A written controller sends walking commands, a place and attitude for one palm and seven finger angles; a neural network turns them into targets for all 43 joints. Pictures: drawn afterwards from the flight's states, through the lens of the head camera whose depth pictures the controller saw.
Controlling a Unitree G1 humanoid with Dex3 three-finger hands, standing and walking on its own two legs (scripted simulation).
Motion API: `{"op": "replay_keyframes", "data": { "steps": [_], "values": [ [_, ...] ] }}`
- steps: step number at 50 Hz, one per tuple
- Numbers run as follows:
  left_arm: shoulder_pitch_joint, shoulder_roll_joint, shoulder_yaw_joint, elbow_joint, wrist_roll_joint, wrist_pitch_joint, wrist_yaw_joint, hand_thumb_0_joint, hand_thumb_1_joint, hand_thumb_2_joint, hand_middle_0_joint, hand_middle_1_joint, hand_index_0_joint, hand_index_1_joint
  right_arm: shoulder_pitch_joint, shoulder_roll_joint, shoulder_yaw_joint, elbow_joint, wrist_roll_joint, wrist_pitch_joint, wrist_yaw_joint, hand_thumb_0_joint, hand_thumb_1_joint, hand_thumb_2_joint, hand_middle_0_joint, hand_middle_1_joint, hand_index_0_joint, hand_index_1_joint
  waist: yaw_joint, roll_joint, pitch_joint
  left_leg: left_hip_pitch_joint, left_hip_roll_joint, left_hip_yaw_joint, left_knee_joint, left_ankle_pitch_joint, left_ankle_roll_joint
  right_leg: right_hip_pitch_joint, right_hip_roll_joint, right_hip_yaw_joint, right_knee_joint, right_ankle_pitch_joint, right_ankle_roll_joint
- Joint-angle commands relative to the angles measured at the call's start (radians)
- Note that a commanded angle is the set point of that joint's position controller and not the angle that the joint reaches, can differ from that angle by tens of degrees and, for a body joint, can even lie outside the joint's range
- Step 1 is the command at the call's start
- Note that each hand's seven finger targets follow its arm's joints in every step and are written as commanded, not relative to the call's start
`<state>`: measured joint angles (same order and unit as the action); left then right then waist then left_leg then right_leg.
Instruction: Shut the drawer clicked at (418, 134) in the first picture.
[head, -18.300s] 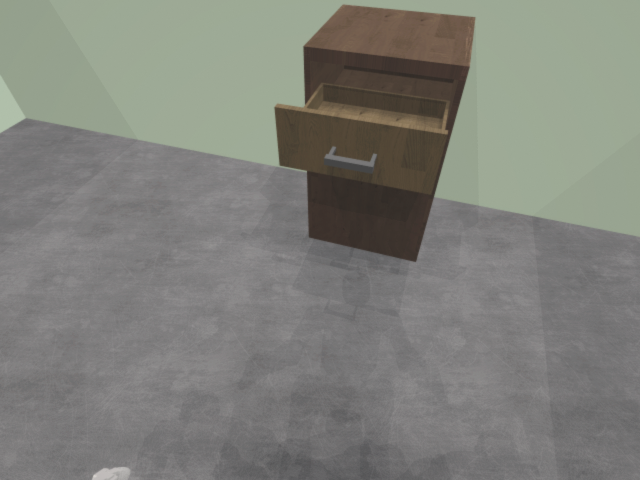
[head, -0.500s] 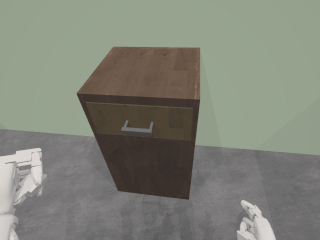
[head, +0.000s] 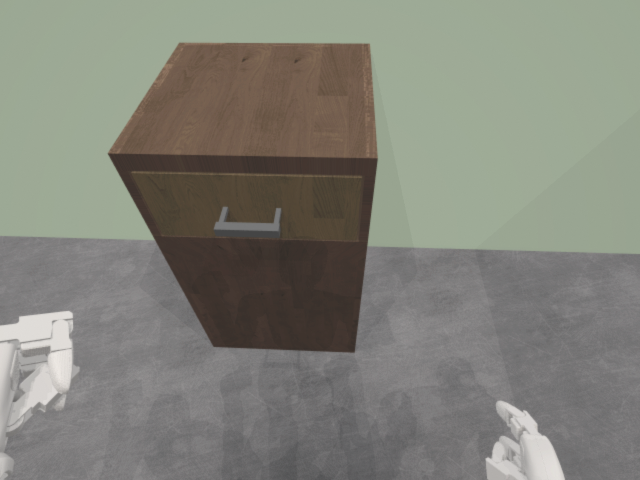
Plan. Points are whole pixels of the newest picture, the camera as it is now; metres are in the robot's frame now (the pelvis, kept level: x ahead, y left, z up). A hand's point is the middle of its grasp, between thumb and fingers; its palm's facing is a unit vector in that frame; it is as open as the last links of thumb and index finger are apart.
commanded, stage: step back with the hand held close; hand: left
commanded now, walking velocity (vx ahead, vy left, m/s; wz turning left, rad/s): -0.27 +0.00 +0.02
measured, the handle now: (249, 221) +0.58 +0.17 -0.09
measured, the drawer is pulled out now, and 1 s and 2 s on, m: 0.00 0.00 0.00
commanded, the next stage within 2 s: stop stepping back and stand still in 1.04 s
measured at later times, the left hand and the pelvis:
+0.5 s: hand (0, 445) +0.13 +0.25 +0.15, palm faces +0.36 -0.82 -0.45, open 3.3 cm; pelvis -0.06 +0.01 -0.01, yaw +2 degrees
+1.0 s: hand out of the picture +0.05 +0.24 +0.18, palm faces +0.38 -0.79 -0.48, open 3.3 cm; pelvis -0.13 -0.01 +0.00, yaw +3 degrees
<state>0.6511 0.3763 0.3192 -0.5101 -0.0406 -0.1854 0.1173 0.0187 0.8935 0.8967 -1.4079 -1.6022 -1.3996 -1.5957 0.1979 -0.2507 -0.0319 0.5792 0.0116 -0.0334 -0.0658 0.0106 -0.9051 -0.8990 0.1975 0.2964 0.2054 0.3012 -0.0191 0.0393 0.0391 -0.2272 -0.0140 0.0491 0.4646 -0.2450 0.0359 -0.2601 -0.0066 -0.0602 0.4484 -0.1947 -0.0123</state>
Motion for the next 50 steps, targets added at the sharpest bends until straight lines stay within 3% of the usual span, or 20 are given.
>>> {"op": "replay_keyframes", "data": {
  "steps": [1,7,12,14,18,21,23,25,29,31,35,36,38,40,41,43,44,46,48,50],
  "values": [
    [0.000,0.209,0.198,-0.299,-0.012,-0.084,0.042,0.000,0.900,0.900,-1.400,-1.600,-1.400,-1.600,-0.108,-0.095,-0.028,-0.186,-0.001,-0.063,-0.016,0.000,-0.900,-0.900,0.200,0.300,0.200,0.300,0.032,0.029,-0.225,-0.073,0.109,-0.135,-0.071,0.312,0.016,0.207,-0.066,0.081,0.047,0.323,0.005],
    [-0.005,0.163,0.174,-0.226,-0.004,-0.086,0.041,0.000,0.900,0.900,-1.400,-1.600,-1.400,-1.600,-0.092,-0.102,-0.032,-0.167,-0.008,-0.067,-0.016,0.000,-0.900,-0.900,0.200,0.300,0.200,0.300,0.021,0.055,-0.130,-0.222,0.142,-0.168,-0.134,0.112,0.036,0.193,-0.039,0.087,0.085,0.181,0.009],
    [-0.041,0.148,0.161,-0.202,0.009,-0.094,0.043,0.000,0.900,0.900,-1.400,-1.600,-1.400,-1.600,-0.090,-0.103,-0.031,-0.172,-0.003,-0.072,-0.012,0.000,-0.900,-0.900,0.200,0.300,0.200,0.300,0.012,-0.016,-0.070,-0.365,0.131,-0.170,-0.148,-0.207,0.054,0.201,-0.051,0.134,0.049,0.055,0.007],
    [-0.065,0.160,0.161,-0.219,0.014,-0.099,0.048,0.000,0.900,0.900,-1.400,-1.600,-1.400,-1.600,-0.085,-0.102,-0.032,-0.173,-0.005,-0.076,-0.009,0.000,-0.900,-0.900,0.200,0.300,0.200,0.300,0.007,-0.070,-0.055,-0.349,0.100,-0.158,-0.094,-0.273,0.052,0.131,-0.078,0.183,-0.035,-0.065,-0.005],
    [-0.082,0.172,0.151,-0.283,0.013,-0.111,0.060,0.000,0.900,0.900,-1.400,-1.600,-1.400,-1.600,-0.064,-0.100,-0.030,-0.166,-0.014,-0.081,-0.006,0.000,-0.900,-0.900,0.200,0.300,0.200,0.300,-0.005,-0.082,-0.065,-0.211,0.057,-0.131,0.023,-0.236,0.029,-0.047,-0.133,0.226,-0.159,-0.252,-0.042],
    [-0.071,0.191,0.168,-0.324,0.014,-0.123,0.072,0.000,0.900,0.900,-1.400,-1.600,-1.400,-1.600,-0.063,-0.101,-0.024,-0.164,-0.017,-0.090,-0.011,0.000,-0.900,-0.900,0.200,0.300,0.200,0.300,-0.008,0.000,-0.096,-0.202,0.091,-0.174,-0.062,-0.231,0.038,-0.026,-0.088,0.154,-0.092,-0.209,-0.019],
    [-0.061,0.190,0.182,-0.341,0.028,-0.132,0.073,0.000,0.900,0.900,-1.400,-1.600,-1.400,-1.600,-0.074,-0.115,-0.021,-0.176,-0.017,-0.099,-0.014,0.000,-0.900,-0.900,0.200,0.300,0.200,0.300,0.000,0.150,-0.108,-0.391,0.182,-0.280,-0.235,-0.340,0.075,0.169,0.006,0.088,0.119,-0.090,0.016],
    [-0.051,0.188,0.200,-0.326,0.046,-0.139,0.067,0.000,0.900,0.900,-1.400,-1.600,-1.400,-1.600,-0.088,-0.107,-0.029,-0.184,-0.015,-0.110,-0.018,0.000,-0.900,-0.900,0.200,0.300,0.200,0.300,0.016,0.216,-0.123,-0.541,0.250,-0.346,-0.306,-0.427,0.102,0.302,0.054,0.078,0.286,-0.003,0.029],
    [-0.016,0.193,0.230,-0.280,0.044,-0.152,0.052,0.000,0.900,0.900,-1.400,-1.600,-1.400,-1.600,-0.083,-0.107,-0.042,-0.175,-0.019,-0.125,-0.015,0.000,-0.900,-0.900,0.200,0.300,0.200,0.300,0.019,0.102,-0.088,-0.518,0.230,-0.304,-0.224,-0.280,0.102,0.271,0.070,0.106,0.254,-0.009,0.022],
    [-0.005,0.187,0.215,-0.275,0.022,-0.157,0.040,0.000,0.900,0.900,-1.400,-1.600,-1.400,-1.600,-0.081,-0.106,-0.039,-0.151,-0.021,-0.125,-0.014,0.000,-0.900,-0.900,0.200,0.300,0.200,0.300,0.011,0.026,-0.113,-0.362,0.191,-0.260,-0.141,-0.024,0.077,0.198,0.049,0.118,0.154,0.140,0.014],
    [-0.015,0.188,0.200,-0.313,0.004,-0.173,0.027,0.000,0.900,0.900,-1.400,-1.600,-1.400,-1.600,-0.071,-0.108,-0.041,-0.117,-0.028,-0.129,-0.007,0.000,-0.900,-0.900,0.200,0.300,0.200,0.300,0.013,0.083,-0.271,-0.075,0.161,-0.176,-0.051,0.351,0.048,0.100,0.023,0.135,0.126,0.291,0.019],
    [0.000,0.194,0.198,-0.319,-0.003,-0.170,0.025,0.000,0.900,0.900,-1.400,-1.600,-1.400,-1.600,-0.064,-0.102,-0.042,-0.112,-0.025,-0.128,-0.004,0.000,-0.900,-0.900,0.200,0.300,0.200,0.300,0.012,0.054,-0.317,0.005,0.162,-0.160,-0.031,0.411,0.046,0.061,0.024,0.129,0.122,0.240,0.031],
    [0.021,0.213,0.220,-0.344,-0.010,-0.168,0.022,0.000,0.900,0.900,-1.400,-1.600,-1.400,-1.600,-0.083,-0.105,-0.048,-0.134,-0.021,-0.123,-0.002,0.000,-0.900,-0.900,0.200,0.300,0.200,0.300,0.019,0.056,-0.322,-0.067,0.178,-0.169,-0.048,0.253,0.058,0.095,0.028,0.136,0.128,0.140,0.036],
    [0.028,0.245,0.259,-0.365,-0.006,-0.167,0.027,0.000,0.900,0.900,-1.400,-1.600,-1.400,-1.600,-0.103,-0.105,-0.046,-0.155,-0.018,-0.114,-0.004,0.000,-0.900,-0.900,0.200,0.300,0.200,0.300,0.014,0.040,-0.287,-0.217,0.153,-0.158,-0.035,0.017,0.054,0.155,-0.008,0.200,0.094,0.208,0.027],
    [0.030,0.246,0.258,-0.345,-0.007,-0.165,0.027,0.000,0.900,0.900,-1.400,-1.600,-1.400,-1.600,-0.101,-0.090,-0.045,-0.158,-0.013,-0.103,-0.003,0.000,-0.900,-0.900,0.200,0.300,0.200,0.300,0.003,-0.037,-0.237,-0.231,0.100,-0.125,0.023,-0.093,0.033,0.083,-0.064,0.268,0.016,0.169,0.005],
    [-0.003,0.255,0.247,-0.322,-0.017,-0.158,0.043,0.000,0.900,0.900,-1.400,-1.600,-1.400,-1.600,-0.086,-0.071,-0.056,-0.139,-0.003,-0.080,0.003,0.000,-0.900,-0.900,0.200,0.300,0.200,0.300,-0.005,-0.192,-0.159,-0.137,-0.016,-0.066,0.341,-0.146,-0.037,-0.189,-0.272,0.474,-0.241,-0.095,-0.113],
    [-0.011,0.247,0.243,-0.290,-0.020,-0.140,0.058,0.000,0.900,0.900,-1.400,-1.600,-1.400,-1.600,-0.109,-0.062,-0.064,-0.120,-0.009,-0.066,0.005,0.000,-0.900,-0.900,0.200,0.300,0.200,0.300,0.011,-0.204,-0.148,-0.140,-0.017,-0.092,0.532,-0.183,-0.047,-0.241,-0.333,0.481,-0.289,-0.139,-0.164],
    [-0.026,0.220,0.235,-0.248,-0.012,-0.129,0.062,0.000,0.900,0.900,-1.400,-1.600,-1.400,-1.600,-0.104,-0.037,-0.050,-0.117,-0.016,-0.050,0.002,0.000,-0.900,-0.900,0.200,0.300,0.200,0.300,-0.005,-0.184,-0.131,-0.177,0.014,-0.117,0.538,-0.181,-0.042,-0.195,-0.305,0.381,-0.222,0.070,-0.174],
    [0.005,0.194,0.216,-0.186,-0.004,-0.122,0.056,0.000,0.900,0.900,-1.400,-1.600,-1.400,-1.600,-0.116,-0.028,-0.028,-0.122,-0.015,-0.037,-0.008,0.000,-0.900,-0.900,0.200,0.300,0.200,0.300,0.000,-0.175,-0.095,-0.132,0.034,-0.095,0.260,-0.126,-0.036,-0.148,-0.199,0.254,-0.122,0.241,-0.106],
    [-0.031,0.157,0.155,-0.222,-0.006,-0.129,0.047,0.000,0.900,0.900,-1.400,-1.600,-1.400,-1.600,-0.131,-0.054,-0.023,-0.117,-0.012,-0.042,-0.023,0.000,-0.900,-0.900,0.200,0.300,0.200,0.300,-0.019,-0.030,-0.076,-0.074,0.047,-0.069,-0.115,0.068,-0.025,-0.086,-0.100,0.160,0.041,0.261,-0.032]
  ]
}}
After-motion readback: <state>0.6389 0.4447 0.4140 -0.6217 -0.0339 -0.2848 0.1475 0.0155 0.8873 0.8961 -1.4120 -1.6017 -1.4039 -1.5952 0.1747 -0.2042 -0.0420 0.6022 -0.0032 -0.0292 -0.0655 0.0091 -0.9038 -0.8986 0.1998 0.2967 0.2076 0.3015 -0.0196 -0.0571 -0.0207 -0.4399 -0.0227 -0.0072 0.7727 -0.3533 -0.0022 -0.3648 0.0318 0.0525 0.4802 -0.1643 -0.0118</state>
